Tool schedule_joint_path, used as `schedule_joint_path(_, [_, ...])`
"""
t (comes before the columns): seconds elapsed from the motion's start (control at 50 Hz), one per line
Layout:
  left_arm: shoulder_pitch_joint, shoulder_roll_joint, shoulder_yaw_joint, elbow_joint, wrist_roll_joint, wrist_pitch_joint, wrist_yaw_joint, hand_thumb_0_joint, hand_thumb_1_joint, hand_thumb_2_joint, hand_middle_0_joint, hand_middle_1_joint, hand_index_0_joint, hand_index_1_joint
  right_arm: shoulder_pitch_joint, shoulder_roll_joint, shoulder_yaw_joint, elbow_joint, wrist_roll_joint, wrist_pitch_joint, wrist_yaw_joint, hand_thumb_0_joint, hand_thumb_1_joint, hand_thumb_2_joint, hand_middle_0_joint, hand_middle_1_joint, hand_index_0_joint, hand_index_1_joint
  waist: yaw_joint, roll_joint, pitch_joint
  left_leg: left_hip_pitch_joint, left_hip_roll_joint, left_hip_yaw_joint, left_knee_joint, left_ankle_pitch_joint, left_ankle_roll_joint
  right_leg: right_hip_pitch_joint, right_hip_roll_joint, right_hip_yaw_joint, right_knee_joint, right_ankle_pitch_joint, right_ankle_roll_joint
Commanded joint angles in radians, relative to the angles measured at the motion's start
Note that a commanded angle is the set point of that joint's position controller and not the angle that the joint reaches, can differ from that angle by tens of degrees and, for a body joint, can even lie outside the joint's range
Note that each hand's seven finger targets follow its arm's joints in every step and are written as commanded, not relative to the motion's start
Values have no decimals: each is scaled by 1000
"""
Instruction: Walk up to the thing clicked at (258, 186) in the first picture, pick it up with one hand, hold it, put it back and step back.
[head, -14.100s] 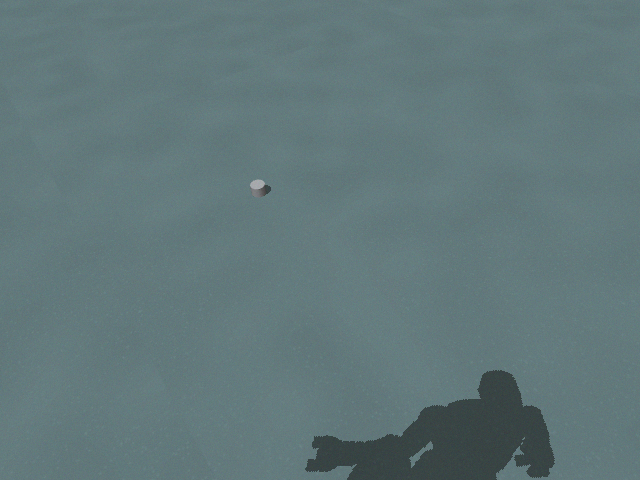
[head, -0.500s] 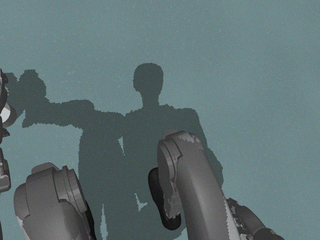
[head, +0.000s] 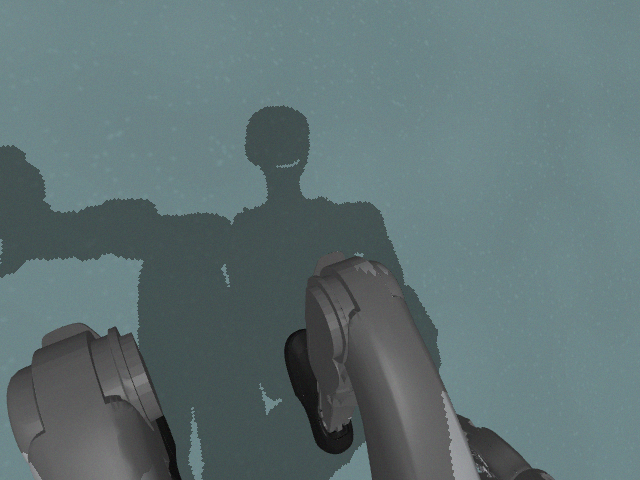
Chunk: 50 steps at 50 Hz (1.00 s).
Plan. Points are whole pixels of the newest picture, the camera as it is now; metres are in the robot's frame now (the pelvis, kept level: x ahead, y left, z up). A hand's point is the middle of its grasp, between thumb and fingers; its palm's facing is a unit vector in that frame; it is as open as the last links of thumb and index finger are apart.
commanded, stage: rest palm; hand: left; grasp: from above
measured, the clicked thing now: out of the picture +0.45 +0.34 -0.28
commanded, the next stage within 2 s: close in 0.56 s
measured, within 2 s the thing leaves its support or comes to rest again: neither
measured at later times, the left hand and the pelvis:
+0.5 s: hand out of the picture +0.43 +0.32 -0.25, palm faces -0.46 -0.17 -0.87, open 14.0 cm; pelvis +0.00 +0.01 +0.00, yaw -1 degrees
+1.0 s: hand out of the picture +0.44 +0.32 -0.25, palm faces -0.42 -0.14 -0.90, open 12.8 cm; pelvis +0.00 +0.01 +0.00, yaw -2 degrees
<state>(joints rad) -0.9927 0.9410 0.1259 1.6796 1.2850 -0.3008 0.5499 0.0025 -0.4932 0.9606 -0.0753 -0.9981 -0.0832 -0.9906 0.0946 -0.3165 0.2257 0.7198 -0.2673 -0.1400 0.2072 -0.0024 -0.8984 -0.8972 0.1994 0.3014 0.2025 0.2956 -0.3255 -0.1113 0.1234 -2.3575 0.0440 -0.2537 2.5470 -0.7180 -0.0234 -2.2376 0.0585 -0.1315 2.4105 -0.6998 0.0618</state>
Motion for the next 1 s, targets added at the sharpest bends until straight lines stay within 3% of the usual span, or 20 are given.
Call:
schedule_joint_path(0.0, [-260,213,0,-84,23,-9,102,0,-508,968,-64,-993,-67,-987,168,-303,-79,4,-6,-20,-5,0,-887,-898,200,300,200,300,-41,471,-625,501,4,119,-248,186,28,291,33,-137,-213,249,-81])
schedule_joint_path(0.06, [-261,198,-11,-59,54,17,148,0,-499,953,-61,-1003,-69,-992,150,-305,-78,11,-17,-33,6,0,-888,-898,200,300,200,300,-44,508,-633,531,7,118,-259,214,20,279,40,-142,-202,278,-84])
schedule_joint_path(0.14, [-306,174,-17,-53,46,68,185,0,-506,948,-57,-1001,-64,-990,149,-311,-80,23,-23,-49,27,0,-891,-899,200,300,200,300,-61,522,-644,541,9,115,-249,252,17,279,36,-144,-189,319,-79])
schedule_joint_path(0.18, [-310,162,-24,-6,36,95,186,0,-496,936,-58,-1013,-70,-998,141,-316,-75,16,-26,-63,39,0,-892,-899,200,300,200,300,-78,502,-605,522,10,109,-243,233,22,259,35,-148,-189,307,-76])
schedule_joint_path(0.2, [-323,159,-39,-8,30,105,181,0,-492,930,-58,-1020,-72,-1003,132,-318,-76,12,-18,-71,43,0,-893,-900,200,300,200,300,-79,512,-589,512,13,110,-241,215,24,253,38,-141,-194,293,-77])
schedule_joint_path(0.24, [-344,205,-11,-29,17,119,178,0,-494,931,-60,-1020,-73,-1004,143,-326,-72,10,-15,-80,46,0,-895,-901,200,300,200,300,-70,518,-629,527,12,107,-243,220,25,270,32,-140,-197,294,-76])
schedule_joint_path(0.28, [-332,179,-23,-14,-2,130,162,0,-494,921,-58,-1029,-74,-1010,131,-323,-68,3,-13,-93,54,0,-897,-902,200,300,200,300,-72,513,-612,522,15,100,-250,203,23,266,34,-139,-197,279,-77])
schedule_joint_path(0.36, [-295,234,25,-13,-29,139,137,0,-491,914,-57,-1039,-75,-1018,139,-327,-64,-17,-4,-99,51,0,-899,-903,200,301,200,300,-51,502,-640,501,10,100,-256,190,28,298,31,-131,-207,253,-78])
schedule_joint_path(0.38, [-267,226,27,36,-27,143,125,0,-487,908,-54,-1039,-74,-1015,150,-324,-61,-7,-11,-101,53,0,-898,-903,200,300,200,300,-70,491,-606,495,11,97,-253,185,29,293,30,-135,-198,254,-78])
schedule_joint_path(0.44, [-260,239,34,3,-38,129,93,0,-486,916,-60,-1034,-77,-1014,160,-310,-44,-20,-7,-99,55,0,-896,-902,200,300,200,300,-80,454,-613,482,11,98,-235,227,36,335,34,-132,-203,291,-72])
schedule_joint_path(0.54, [-271,261,27,-36,-61,81,81,0,-497,924,-58,-1028,-71,-1012,165,-318,-32,-15,-4,-94,47,0,-897,-903,200,301,200,301,-78,457,-626,487,15,93,-222,248,35,363,38,-138,-209,315,-69])
schedule_joint_path(0.64, [-234,281,22,-39,-37,32,92,0,-499,951,-68,-1016,-73,-1008,164,-318,-16,-12,-16,-78,42,0,-894,-902,200,301,200,301,-68,487,-636,501,19,96,-216,256,29,393,44,-142,-204,323,-71])
schedule_joint_path(0.66, [-227,270,9,-27,-32,26,96,0,-426,892,-88,-1040,-114,-1012,158,-323,-19,-13,-17,-79,43,0,-889,-898,200,300,200,300,-73,484,-619,498,19,97,-215,242,29,383,46,-142,-200,312,-72])
schedule_joint_path(0.7, [-249,306,27,-72,-10,18,121,0,-377,868,-118,-1030,-148,-996,159,-337,-25,-15,-18,-76,40,0,-889,-898,200,300,200,300,-63,529,-648,533,21,91,-229,263,21,388,49,-148,-196,325,-76])
schedule_joint_path(0.78, [-256,269,2,-35,10,32,155,0,-307,823,-161,-987,-195,-950,151,-344,-24,-9,-27,-84,47,0,-884,-896,200,300,200,300,-83,498,-598,510,20,91,-222,249,22,349,48,-160,-193,318,-71])
schedule_joint_path(0.82, [-290,279,3,-64,4,40,172,0,-289,822,-177,-984,-210,-947,144,-350,-25,-9,-27,-89,47,0,-885,-896,200,300,200,300,-77,496,-612,508,23,89,-232,245,23,355,53,-158,-211,317,-72])
schedule_joint_path(0.86, [-249,271,4,26,4,67,179,0,-260,771,-190,-972,-232,-927,147,-356,-21,-20,-30,-94,49,0,-886,-896,200,300,200,300,-94,462,-563,474,23,91,-227,213,28,348,51,-156,-217,299,-69])
schedule_joint_path(0.88, [-267,259,-20,-5,3,73,177,0,-249,766,-199,-964,-240,-920,141,-355,-26,-13,-27,-96,48,0,-886,-896,200,300,200,300,-86,460,-560,467,22,95,-230,207,28,339,53,-150,-223,292,-69])
schedule_joint_path(0.96, [-261,277,1,25,-16,108,160,0,-230,743,-214,-957,-257,-911,134,-358,-27,-22,-18,-110,53,0,-891,-898,200,300,200,300,-76,498,-579,504,24,82,-241,223,22,333,44,-153,-198,296,-74])
schedule_joint_path(0.98, [-239,314,42,35,-28,114,158,0,-208,720,-225,-949,-272,-899,138,-367,-30,-14,-18,-108,50,0,-890,-898,200,300,200,300,-68,478,-580,491,24,72,-247,213,22,326,43,-160,-198,281,-71])
